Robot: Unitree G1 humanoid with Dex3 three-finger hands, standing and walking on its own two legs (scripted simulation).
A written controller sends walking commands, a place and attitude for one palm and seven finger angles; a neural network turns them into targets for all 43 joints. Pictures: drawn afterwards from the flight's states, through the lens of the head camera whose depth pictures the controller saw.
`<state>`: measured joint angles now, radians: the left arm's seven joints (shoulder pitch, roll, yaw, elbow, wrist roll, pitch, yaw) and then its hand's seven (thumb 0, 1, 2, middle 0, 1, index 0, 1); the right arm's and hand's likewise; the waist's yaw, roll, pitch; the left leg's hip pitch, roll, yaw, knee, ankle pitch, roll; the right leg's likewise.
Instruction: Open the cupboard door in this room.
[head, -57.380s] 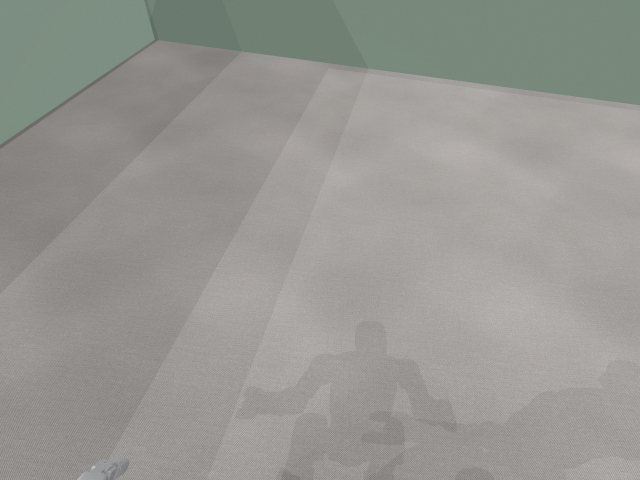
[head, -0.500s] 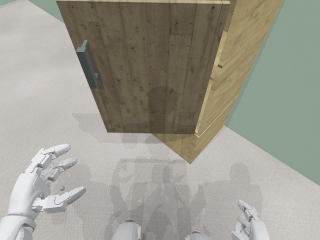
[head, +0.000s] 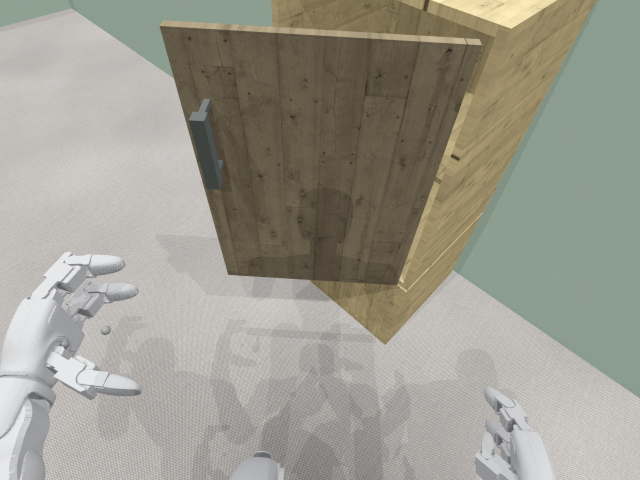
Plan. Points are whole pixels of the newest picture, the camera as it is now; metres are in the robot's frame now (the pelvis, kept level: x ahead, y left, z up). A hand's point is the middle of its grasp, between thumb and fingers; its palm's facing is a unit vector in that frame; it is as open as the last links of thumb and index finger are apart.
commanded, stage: raise the hand with hooked fingers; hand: left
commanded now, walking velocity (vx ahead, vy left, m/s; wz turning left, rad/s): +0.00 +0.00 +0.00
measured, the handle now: (210, 145) +0.58 +0.22 +0.08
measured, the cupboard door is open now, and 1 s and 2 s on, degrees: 41 41 41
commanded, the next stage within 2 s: move the hooked fingers beside the handle in 0.76 s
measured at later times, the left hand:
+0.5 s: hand (107, 292) +0.30 +0.27 +0.09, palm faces +0.02 -1.00 -0.02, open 14.0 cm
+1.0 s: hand (113, 287) +0.30 +0.26 +0.09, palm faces +0.04 -1.00 -0.02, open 14.0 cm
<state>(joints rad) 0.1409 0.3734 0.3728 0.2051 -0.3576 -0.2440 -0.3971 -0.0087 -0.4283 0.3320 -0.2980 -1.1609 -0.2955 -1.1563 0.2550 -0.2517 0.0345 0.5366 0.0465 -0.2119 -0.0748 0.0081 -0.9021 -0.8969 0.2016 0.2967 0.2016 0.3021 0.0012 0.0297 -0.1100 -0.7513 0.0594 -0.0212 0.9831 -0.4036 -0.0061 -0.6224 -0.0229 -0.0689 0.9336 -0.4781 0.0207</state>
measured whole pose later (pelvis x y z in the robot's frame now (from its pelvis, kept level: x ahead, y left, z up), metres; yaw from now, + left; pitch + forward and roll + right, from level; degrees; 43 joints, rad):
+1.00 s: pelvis +0.00 -0.01 +0.01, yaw +0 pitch +9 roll -2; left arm -0.11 0.42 0.44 0.49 -0.34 -0.25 -0.49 -0.01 -0.50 0.30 -0.30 -1.20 -0.30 -1.20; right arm 0.26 -0.27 0.04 0.57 0.04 -0.16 -0.09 0.01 -0.90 -0.90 0.20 0.30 0.20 0.30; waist 0.00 0.02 -0.07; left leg -0.69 0.06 -0.01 0.90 -0.37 -0.02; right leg -0.58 -0.02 -0.06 0.88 -0.45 0.01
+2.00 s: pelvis +0.00 +0.01 -0.01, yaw -3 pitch +18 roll -3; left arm -0.72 0.65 0.53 1.09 -0.18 -0.34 -0.50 -0.02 -0.50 0.30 -0.30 -1.20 -0.30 -1.20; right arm 0.35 -0.28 0.03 0.62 0.02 -0.01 -0.06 0.00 -0.90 -0.90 0.20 0.30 0.20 0.30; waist -0.11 0.00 -0.09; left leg -0.92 0.09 0.00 1.02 -0.41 0.00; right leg -0.81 0.00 -0.04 0.96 -0.46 0.03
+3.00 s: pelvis +0.01 +0.02 -0.02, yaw -4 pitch +23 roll -6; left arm -0.92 0.80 0.53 1.20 -0.12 -0.28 -0.51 -0.01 -0.50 0.30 -0.30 -1.20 -0.30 -1.20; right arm 0.39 -0.27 0.06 0.60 0.00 0.08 -0.03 0.00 -0.90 -0.90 0.20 0.30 0.20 0.30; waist -0.17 0.01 -0.10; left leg -1.05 0.10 -0.02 1.08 -0.44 0.02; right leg -0.90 0.02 -0.05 0.97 -0.46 0.04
